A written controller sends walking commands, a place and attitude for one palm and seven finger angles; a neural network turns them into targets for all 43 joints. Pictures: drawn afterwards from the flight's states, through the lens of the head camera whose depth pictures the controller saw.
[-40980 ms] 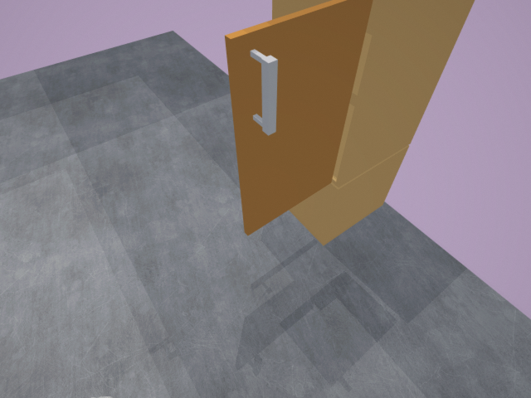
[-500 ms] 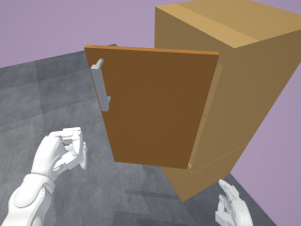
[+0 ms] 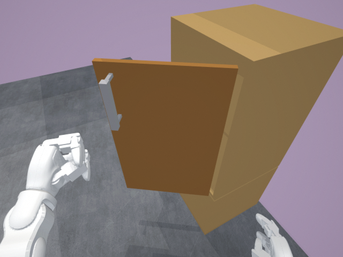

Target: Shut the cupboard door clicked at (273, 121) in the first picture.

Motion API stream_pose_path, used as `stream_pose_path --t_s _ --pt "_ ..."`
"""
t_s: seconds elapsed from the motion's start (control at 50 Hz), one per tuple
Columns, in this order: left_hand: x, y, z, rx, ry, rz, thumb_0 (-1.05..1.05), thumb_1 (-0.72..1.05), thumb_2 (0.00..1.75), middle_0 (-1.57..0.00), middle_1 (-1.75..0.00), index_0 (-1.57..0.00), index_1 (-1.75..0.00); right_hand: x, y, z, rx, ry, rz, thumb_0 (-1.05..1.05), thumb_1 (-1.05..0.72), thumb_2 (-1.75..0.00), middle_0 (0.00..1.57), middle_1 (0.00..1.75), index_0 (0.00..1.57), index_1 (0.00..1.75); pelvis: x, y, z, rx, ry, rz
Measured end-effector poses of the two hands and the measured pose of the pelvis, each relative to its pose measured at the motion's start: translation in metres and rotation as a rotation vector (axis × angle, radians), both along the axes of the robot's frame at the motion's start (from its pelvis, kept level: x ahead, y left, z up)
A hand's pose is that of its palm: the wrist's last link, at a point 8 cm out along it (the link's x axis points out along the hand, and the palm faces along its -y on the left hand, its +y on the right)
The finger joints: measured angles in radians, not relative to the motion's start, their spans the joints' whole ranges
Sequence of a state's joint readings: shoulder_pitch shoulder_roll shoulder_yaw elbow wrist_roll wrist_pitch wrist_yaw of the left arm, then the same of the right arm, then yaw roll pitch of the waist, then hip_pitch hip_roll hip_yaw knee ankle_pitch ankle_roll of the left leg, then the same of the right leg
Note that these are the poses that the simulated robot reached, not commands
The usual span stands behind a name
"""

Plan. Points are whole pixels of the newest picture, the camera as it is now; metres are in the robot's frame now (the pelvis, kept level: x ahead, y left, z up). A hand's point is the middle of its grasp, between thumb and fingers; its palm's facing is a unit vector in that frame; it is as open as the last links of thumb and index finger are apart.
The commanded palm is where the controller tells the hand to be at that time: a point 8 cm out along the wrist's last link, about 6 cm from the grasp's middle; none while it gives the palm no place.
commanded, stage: bring the fist close to the handle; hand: left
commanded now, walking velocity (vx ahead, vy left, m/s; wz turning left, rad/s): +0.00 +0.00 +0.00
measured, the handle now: (112, 102) +0.45 +0.22 +0.15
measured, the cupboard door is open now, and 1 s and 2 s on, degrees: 56 56 53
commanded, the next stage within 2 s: push the door shut along its arc in 1.48 s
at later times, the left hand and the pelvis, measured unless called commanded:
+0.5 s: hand (100, 149) +0.29 +0.19 +0.14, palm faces +0.02 -1.00 -0.05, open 3.1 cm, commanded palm +0.25 +0.24 +0.15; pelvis +0.00 -0.01 +0.00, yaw -1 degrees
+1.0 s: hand (108, 129) +0.34 +0.19 +0.16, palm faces +0.03 -1.00 -0.03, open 3.1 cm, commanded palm +0.31 +0.23 +0.15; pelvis +0.01 +0.00 +0.00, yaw -1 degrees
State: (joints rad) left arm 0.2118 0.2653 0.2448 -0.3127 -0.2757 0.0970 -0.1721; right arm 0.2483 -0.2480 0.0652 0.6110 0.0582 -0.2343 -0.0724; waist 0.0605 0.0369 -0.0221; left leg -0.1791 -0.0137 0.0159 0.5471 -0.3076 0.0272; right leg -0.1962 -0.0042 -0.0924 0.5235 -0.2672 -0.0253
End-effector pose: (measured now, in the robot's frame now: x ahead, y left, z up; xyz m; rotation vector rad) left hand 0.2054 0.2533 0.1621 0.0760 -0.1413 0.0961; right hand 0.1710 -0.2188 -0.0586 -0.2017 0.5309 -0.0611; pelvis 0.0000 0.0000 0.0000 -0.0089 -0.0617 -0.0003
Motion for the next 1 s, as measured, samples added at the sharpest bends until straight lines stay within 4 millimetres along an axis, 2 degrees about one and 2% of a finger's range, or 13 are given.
stream_pose_path --t_s 0.04,0.14,0.22,0.36,0.46,0.56,0.7,0.84,1.0 --pt "0.002 -0.003 -0.001 -0.001 0.019 -0.014 0.01 0.89 0.9 -1.31 -1.5 -1.3 -1.5 0.0 -0.001 -0.002 0.008 -0.001 -0.002 0.02 -0.91 -0.9 0.2 0.3 0.2 0.3 -0.001 -0.001 0.0 0.0 -0.002 0.002" --pt "0.004 -0.015 -0.019 -0.01 0.138 -0.067 0.01 0.89 0.9 -1.31 -1.5 -1.3 -1.5 0.0 -0.005 -0.004 0.022 -0.002 -0.021 0.02 -0.91 -0.9 0.21 0.3 0.2 0.3 -0.003 -0.005 0.0 0.004 0.002 -0.003" --pt "0.009 -0.013 -0.019 -0.015 0.121 -0.042 0.02 0.89 0.9 -1.31 -1.5 -1.3 -1.5 -0.001 -0.009 -0.004 0.011 0.002 -0.021 0.02 -0.91 -0.9 0.21 0.3 0.2 0.3 -0.004 -0.01 0.0 0.006 0.001 -0.001" --pt "0.035 0.0 -0.005 -0.005 0.046 0.004 0.02 0.89 0.9 -1.31 -1.5 -1.3 -1.5 -0.004 -0.017 -0.008 -0.002 0.026 -0.023 0.02 -0.91 -0.9 0.21 0.3 0.2 0.3 -0.005 -0.015 0.0 0.005 0.004 0.004" --pt "0.055 -0.006 -0.014 -0.018 0.118 -0.062 0.01 0.89 0.9 -1.31 -1.5 -1.3 -1.5 -0.006 -0.024 -0.011 0.0 0.036 -0.056 0.02 -0.91 -0.9 0.21 0.3 0.2 0.3 -0.002 -0.013 0.0 0.007 0.02 -0.007" --pt "0.065 -0.005 -0.018 -0.041 0.115 -0.058 0.02 0.89 0.9 -1.3 -1.5 -1.3 -1.5 -0.007 -0.028 -0.011 -0.007 0.046 -0.077 0.02 -0.91 -0.9 0.21 0.3 0.2 0.3 0.003 -0.011 -0.001 0.012 0.032 -0.017" --pt "0.075 -0.004 -0.01 -0.031 0.066 -0.042 0.02 0.89 0.9 -1.31 -1.5 -1.3 -1.5 -0.004 -0.023 -0.012 -0.011 0.058 -0.067 0.02 -0.91 -0.9 0.2 0.3 0.2 0.3 0.006 -0.007 -0.001 0.009 0.034 -0.013" --pt "0.092 -0.008 -0.018 -0.045 0.124 -0.064 0.01 0.89 0.9 -1.31 -1.5 -1.3 -1.5 -0.002 -0.014 -0.014 -0.003 0.079 -0.07 0.02 -0.91 -0.9 0.2 0.3 0.2 0.3 0.006 -0.003 0.0 0.008 0.04 -0.012" --pt "0.107 -0.01 -0.004 -0.045 0.066 -0.067 0.02 0.89 0.9 -1.31 -1.5 -1.3 -1.5 -0.003 -0.007 -0.014 0.006 0.092 -0.071 0.02 -0.91 -0.9 0.21 0.3 0.2 0.3 0.009 0.002 0.001 0.008 0.043 -0.016"
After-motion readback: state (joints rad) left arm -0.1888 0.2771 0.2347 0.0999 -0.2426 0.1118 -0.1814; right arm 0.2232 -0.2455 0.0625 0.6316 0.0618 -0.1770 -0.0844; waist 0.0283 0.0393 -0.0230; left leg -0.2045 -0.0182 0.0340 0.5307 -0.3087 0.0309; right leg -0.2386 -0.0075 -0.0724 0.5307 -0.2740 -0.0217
